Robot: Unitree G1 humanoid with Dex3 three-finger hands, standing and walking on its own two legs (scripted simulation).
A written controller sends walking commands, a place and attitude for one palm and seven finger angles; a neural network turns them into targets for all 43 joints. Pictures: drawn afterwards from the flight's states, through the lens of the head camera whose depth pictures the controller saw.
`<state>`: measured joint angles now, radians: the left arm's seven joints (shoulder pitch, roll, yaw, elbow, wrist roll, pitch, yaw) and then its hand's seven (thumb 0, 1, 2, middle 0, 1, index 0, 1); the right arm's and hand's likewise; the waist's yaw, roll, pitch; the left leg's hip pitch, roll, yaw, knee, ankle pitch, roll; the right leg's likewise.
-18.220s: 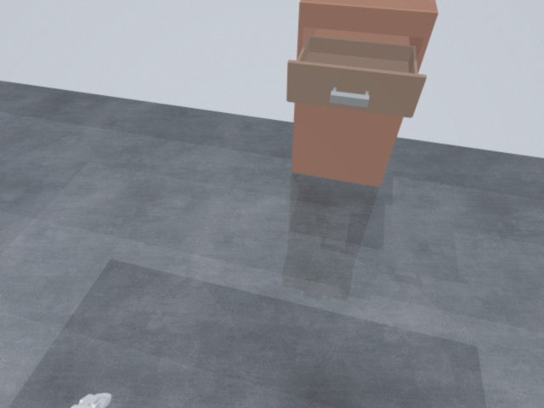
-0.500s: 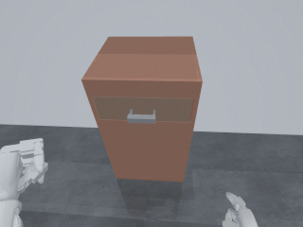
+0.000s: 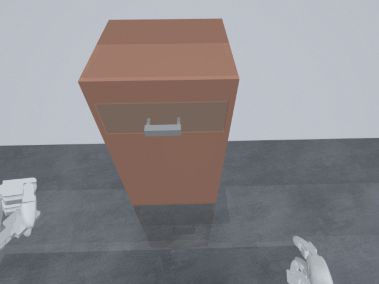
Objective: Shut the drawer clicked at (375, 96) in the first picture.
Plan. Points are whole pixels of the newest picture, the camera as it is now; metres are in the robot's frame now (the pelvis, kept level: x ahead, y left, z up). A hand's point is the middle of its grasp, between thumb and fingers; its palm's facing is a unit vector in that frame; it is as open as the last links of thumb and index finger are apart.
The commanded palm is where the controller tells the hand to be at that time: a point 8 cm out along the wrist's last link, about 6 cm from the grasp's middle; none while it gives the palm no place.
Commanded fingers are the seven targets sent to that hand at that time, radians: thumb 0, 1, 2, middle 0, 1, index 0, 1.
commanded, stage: step back with the hand held close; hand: left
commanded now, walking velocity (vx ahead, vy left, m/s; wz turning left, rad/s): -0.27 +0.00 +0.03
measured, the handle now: (163, 125) +0.61 +0.13 -0.08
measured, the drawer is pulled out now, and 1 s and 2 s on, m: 0.00 0.00 0.00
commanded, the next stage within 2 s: stop stepping back and stand still in 1.02 s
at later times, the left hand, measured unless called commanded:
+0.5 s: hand (11, 254) +0.13 +0.24 +0.16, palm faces +0.39 -0.77 -0.52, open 3.2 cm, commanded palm +0.07 +0.28 +0.18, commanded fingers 0.00 0.90 0.90 -1.40 -1.60 -1.40 -1.60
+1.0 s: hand out of the picture +0.09 +0.22 +0.17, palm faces +0.30 -0.84 -0.46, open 3.2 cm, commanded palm +0.02 +0.26 +0.18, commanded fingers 0.00 0.90 0.90 -1.40 -1.60 -1.40 -1.60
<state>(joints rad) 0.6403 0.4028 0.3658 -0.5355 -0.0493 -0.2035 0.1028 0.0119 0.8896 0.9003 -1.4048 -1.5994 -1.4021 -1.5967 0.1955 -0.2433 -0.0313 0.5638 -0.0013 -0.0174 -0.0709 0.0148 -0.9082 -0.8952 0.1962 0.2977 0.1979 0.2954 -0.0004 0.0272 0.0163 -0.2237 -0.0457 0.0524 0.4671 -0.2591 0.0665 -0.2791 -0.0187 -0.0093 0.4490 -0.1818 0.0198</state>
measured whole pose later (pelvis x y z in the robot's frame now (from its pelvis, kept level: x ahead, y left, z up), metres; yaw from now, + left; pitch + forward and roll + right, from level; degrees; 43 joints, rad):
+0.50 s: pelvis -0.06 -0.01 -0.01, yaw +2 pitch +0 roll -1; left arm 0.60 0.40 0.42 -0.58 0.00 -0.27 0.13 0.01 0.89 0.90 -1.41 -1.60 -1.41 -1.60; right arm 0.22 -0.22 -0.02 0.56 -0.01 -0.08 -0.07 0.01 -0.91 -0.89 0.20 0.30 0.20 0.30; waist -0.01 0.00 0.05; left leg -0.38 -0.04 0.03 0.62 -0.25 0.07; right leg -0.38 0.02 0.04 0.57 -0.19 0.02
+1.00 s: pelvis -0.12 -0.02 +0.00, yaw -2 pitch +7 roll -2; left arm 0.58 0.42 0.39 -0.62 -0.04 -0.30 0.12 0.01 0.89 0.90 -1.41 -1.60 -1.40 -1.60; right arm 0.11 -0.15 0.00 0.63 -0.06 -0.15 -0.03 0.01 -0.91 -0.89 0.20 0.30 0.20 0.30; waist 0.04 -0.03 0.01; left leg -0.49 0.03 0.06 0.37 0.00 0.05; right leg -0.15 0.04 0.04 0.48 -0.38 0.01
